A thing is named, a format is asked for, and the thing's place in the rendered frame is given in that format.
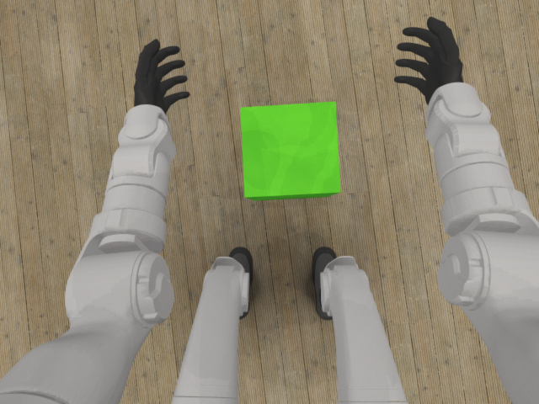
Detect right robot forearm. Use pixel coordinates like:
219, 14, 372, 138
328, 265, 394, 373
424, 82, 539, 237

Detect right robot shin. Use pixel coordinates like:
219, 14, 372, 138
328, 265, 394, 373
323, 256, 369, 284

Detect left robot hand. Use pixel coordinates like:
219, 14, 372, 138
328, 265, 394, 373
134, 39, 190, 114

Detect robot left upper arm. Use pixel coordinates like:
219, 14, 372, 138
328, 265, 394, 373
0, 250, 174, 404

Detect left robot forearm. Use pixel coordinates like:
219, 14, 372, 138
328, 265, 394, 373
65, 104, 176, 321

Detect robot right upper arm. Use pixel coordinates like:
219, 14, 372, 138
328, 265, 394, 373
436, 230, 539, 404

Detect carton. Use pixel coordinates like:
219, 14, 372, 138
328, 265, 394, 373
240, 102, 341, 201

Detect right robot thigh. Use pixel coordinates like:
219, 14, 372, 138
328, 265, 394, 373
320, 265, 408, 404

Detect right robot hand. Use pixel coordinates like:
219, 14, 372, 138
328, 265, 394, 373
394, 17, 463, 105

